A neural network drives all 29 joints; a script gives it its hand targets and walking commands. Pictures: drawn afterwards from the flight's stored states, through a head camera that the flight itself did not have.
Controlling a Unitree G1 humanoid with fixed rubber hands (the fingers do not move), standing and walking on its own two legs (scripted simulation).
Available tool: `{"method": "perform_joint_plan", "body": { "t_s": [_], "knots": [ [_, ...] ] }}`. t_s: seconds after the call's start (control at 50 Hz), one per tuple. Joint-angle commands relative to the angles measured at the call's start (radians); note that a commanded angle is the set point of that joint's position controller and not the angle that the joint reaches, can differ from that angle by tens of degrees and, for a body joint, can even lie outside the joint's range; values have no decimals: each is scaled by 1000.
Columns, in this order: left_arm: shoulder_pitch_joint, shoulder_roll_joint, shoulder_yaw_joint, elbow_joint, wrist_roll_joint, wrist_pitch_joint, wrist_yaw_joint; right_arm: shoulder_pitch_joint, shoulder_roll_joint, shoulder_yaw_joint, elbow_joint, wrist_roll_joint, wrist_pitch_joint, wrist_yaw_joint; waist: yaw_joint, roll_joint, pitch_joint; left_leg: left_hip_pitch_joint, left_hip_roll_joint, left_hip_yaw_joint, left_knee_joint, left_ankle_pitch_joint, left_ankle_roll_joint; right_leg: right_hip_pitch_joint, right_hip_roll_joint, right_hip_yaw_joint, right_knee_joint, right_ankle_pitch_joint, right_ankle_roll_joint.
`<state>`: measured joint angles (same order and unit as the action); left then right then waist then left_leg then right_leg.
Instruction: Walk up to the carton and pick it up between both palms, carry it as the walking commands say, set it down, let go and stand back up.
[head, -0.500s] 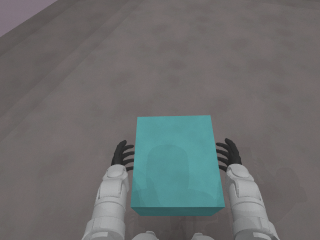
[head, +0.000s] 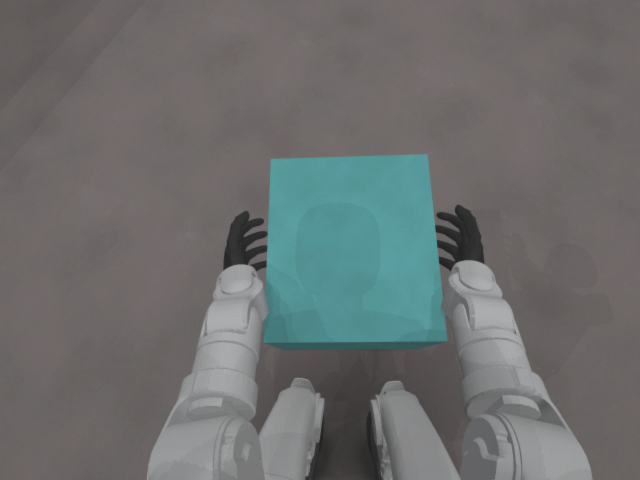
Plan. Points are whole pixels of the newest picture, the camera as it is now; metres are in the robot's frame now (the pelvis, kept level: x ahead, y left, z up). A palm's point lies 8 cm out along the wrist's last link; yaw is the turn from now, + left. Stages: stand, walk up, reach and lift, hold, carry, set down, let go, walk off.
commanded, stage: set down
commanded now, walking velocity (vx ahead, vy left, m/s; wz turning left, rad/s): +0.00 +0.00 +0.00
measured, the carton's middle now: (349, 260) +0.41 +0.00 -0.14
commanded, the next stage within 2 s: none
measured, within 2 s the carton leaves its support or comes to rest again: neither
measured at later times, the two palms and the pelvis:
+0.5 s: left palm (255, 272) +0.39 +0.15 -0.14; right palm (446, 266) +0.40 -0.15 -0.15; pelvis +0.00 +0.00 -0.07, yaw +1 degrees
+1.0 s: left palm (268, 274) +0.42 +0.15 -0.24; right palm (433, 269) +0.43 -0.15 -0.24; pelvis -0.03 +0.00 -0.15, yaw +1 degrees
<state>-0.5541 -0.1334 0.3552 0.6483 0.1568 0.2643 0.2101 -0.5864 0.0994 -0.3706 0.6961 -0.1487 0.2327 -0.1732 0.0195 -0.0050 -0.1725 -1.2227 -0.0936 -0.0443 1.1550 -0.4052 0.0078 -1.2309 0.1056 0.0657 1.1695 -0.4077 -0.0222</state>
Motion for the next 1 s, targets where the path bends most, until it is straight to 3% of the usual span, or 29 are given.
{"method": "perform_joint_plan", "body": {
  "t_s": [0.0,0.06,0.1,0.12,0.14,0.16,0.22,0.24,0.26,0.36,0.38,0.4,0.42,0.44,0.46,0.5,0.58,0.6,0.62,0.64,0.66,0.72,0.74,0.78,0.86,0.88,0.9,0.92,0.98],
  "knots": [
    [-707,-893,-572,-72,-140,-60,-370,-641,917,585,-7,106,-14,361,8,-25,-807,284,-38,-21,-57,222,-12,384,12,46,-90,224,35],
    [-679,-903,-589,-73,-167,-71,-366,-616,901,600,-12,116,-29,344,-10,-25,-851,259,-47,-21,-20,278,-22,393,17,47,-59,311,36],
    [-670,-886,-583,-60,-159,-77,-360,-660,903,623,-29,133,-36,338,15,-19,-853,229,-52,-16,-7,272,-17,364,22,41,-28,307,43],
    [-683,-884,-589,-69,-165,-80,-358,-621,906,614,-25,121,-36,333,-9,-28,-863,231,-52,-24,2,279,-16,384,20,49,-28,335,42],
    [-670,-878,-584,-63,-163,-86,-358,-667,888,621,-37,131,-44,334,20,-28,-854,204,-54,-22,6,296,-17,350,26,37,-12,338,46],
    [-694,-875,-580,-79,-172,-95,-354,-679,878,623,-50,124,-48,329,-14,-36,-877,170,-56,-17,33,286,-22,374,23,49,-3,353,41],
    [-702,-857,-592,-75,-178,-105,-343,-661,869,628,-26,130,-58,320,1,-13,-868,176,-57,-24,54,283,-22,296,28,32,39,327,42],
    [-716,-878,-619,-101,-198,-107,-339,-648,876,632,-37,135,-60,315,-31,-35,-908,173,-62,-24,67,304,-26,334,36,31,40,357,39],
    [-750,-843,-621,-103,-197,-111,-337,-666,874,631,-36,143,-66,308,-18,-12,-898,140,-58,-20,82,286,-26,325,30,39,56,356,41],
    [-754,-835,-617,-81,-203,-113,-310,-713,829,632,-42,153,-72,302,-5,0,-905,122,-70,-11,138,265,-35,234,38,21,112,302,37],
    [-800,-823,-631,-121,-208,-118,-307,-695,850,635,-40,150,-71,298,-28,-12,-935,128,-68,-12,155,284,-35,246,42,23,124,334,42],
    [-764,-827,-630,-101,-203,-116,-304,-714,844,648,-48,163,-73,296,3,-2,-948,123,-71,-12,163,289,-32,235,41,17,145,338,42],
    [-758,-818,-600,-56,-198,-112,-304,-711,831,622,-15,147,-71,294,-21,-21,-893,84,-68,-10,169,251,-32,215,40,11,144,310,43],
    [-773,-830,-626,-87,-207,-116,-299,-723,837,643,-42,159,-74,295,4,1,-955,118,-70,-8,184,282,-36,216,42,17,172,321,40],
    [-817,-834,-618,-95,-212,-117,-294,-752,799,619,-27,147,-76,298,-28,1,-933,117,-70,-19,191,279,-37,134,47,-3,176,295,37],
    [-826,-817,-616,-97,-206,-116,-284,-757,811,618,-16,161,-74,301,-5,18,-946,147,-69,-13,217,285,-41,99,51,-4,203,274,35],
    [-902,-809,-607,-116,-223,-118,-273,-829,780,609,-15,165,-72,300,-22,-13,-974,110,-75,-7,256,264,-46,75,56,-17,239,261,34],
    [-886,-798,-595,-100,-208,-114,-270,-837,781,602,-12,168,-74,299,-6,-16,-957,93,-76,1,261,262,-45,43,58,-25,250,250,37],
    [-913,-790,-603,-110,-220,-112,-269,-848,782,603,-23,175,-71,296,-20,-18,-972,90,-78,7,277,264,-47,75,61,-17,249,264,35],
    [-900,-806,-607,-107,-221,-109,-265,-881,775,617,-36,186,-73,300,16,6,-1001,115,-81,5,285,292,-47,31,58,-22,272,267,34],
    [-917,-791,-586,-74,-210,-106,-263,-873,760,585,11,168,-69,298,-12,-6,-939,67,-76,3,290,254,-46,3,56,-25,269,236,32],
    [-951,-791,-561,-55,-211,-104,-267,-932,756,593,0,175,-66,293,-6,-16,-970,6,-78,20,326,210,-43,22,50,-18,297,218,33],
    [-1023,-791,-592,-136,-244,-111,-267,-913,773,603,-18,182,-62,286,-34,-39,-1028,1,-81,22,344,242,-45,71,58,-17,299,260,35],
    [-1030,-771,-571,-108,-229,-101,-264,-972,766,601,-15,190,-62,289,-2,-12,-1027,24,-77,22,355,237,-45,-4,56,-27,333,227,32],
    [-1048,-777,-552,-80,-229,-95,-270,-992,789,600,-3,189,-50,287,-3,-35,-1048,-27,-82,34,392,241,-42,-4,59,-31,368,248,37],
    [-1077,-770,-545,-60,-224,-94,-272,-1019,779,581,11,185,-53,286,-9,-13,-1023,-75,-80,46,412,214,-42,-21,54,-21,370,223,32],
    [-1064,-769,-525,-32,-213,-92,-270,-1035,775,576,18,185,-50,285,4,-19,-998,-75,-80,42,407,190,-38,-60,54,-34,379,191,36],
    [-1127,-766,-550,-67,-238,-94,-271,-1024,770,572,19,184,-50,279,-24,-12,-1020,-99,-80,48,432,195,-42,-33,50,-21,380,205,28],
    [-1131,-781,-525,-48,-232,-90,-272,-1108,749,573,-4,183,-53,279,-8,-12,-1056,-99,-83,51,442,190,-39,-63,50,-39,412,191,35]
  ]
}}
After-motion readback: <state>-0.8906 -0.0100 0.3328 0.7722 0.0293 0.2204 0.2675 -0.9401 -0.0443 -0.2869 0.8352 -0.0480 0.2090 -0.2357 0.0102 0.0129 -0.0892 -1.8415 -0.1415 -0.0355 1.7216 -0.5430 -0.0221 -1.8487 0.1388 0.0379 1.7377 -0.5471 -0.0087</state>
